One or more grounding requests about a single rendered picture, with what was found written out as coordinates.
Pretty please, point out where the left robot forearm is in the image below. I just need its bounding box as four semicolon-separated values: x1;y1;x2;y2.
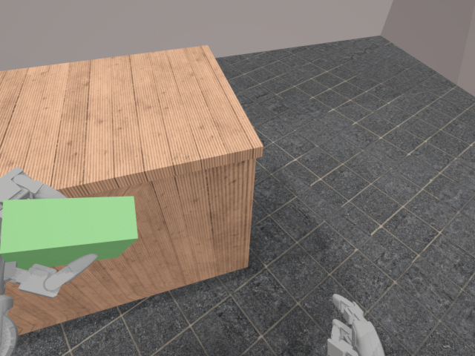
0;295;19;356

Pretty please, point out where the right robot hand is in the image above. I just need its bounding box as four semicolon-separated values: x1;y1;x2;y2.
327;294;385;356

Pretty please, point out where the table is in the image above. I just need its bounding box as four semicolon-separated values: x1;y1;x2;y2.
0;45;263;335

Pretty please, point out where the sponge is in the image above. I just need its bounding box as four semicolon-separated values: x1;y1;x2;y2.
0;196;138;270

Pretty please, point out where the left robot hand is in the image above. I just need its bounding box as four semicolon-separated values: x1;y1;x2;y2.
0;168;98;298

